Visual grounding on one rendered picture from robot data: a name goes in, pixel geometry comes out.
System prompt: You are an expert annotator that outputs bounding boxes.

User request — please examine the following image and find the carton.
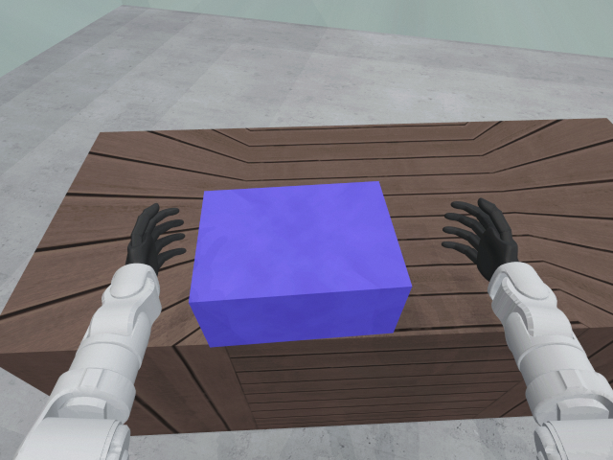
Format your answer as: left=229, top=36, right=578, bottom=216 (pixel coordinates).
left=189, top=181, right=412, bottom=348

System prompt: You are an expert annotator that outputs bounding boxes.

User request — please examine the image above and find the robot right hand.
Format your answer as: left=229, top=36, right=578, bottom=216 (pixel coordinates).
left=442, top=197, right=519, bottom=281

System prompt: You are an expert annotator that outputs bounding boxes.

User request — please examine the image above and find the robot left upper arm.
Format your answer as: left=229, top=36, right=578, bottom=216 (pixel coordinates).
left=20, top=417, right=130, bottom=460

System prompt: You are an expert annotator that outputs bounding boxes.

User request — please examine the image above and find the robot left hand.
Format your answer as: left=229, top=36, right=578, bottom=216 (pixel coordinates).
left=125, top=203, right=186, bottom=276

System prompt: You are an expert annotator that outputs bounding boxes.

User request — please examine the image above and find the right robot forearm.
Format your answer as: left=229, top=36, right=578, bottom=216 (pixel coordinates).
left=488, top=262, right=613, bottom=426

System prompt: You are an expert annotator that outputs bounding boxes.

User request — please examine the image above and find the robot right upper arm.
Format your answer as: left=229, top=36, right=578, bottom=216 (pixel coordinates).
left=534, top=419, right=613, bottom=460

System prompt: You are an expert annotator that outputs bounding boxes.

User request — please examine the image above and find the pedestal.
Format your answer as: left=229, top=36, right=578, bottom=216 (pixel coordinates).
left=0, top=118, right=613, bottom=436

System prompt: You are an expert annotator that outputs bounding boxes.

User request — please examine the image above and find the left robot forearm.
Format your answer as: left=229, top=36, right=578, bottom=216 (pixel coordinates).
left=12, top=264, right=162, bottom=460

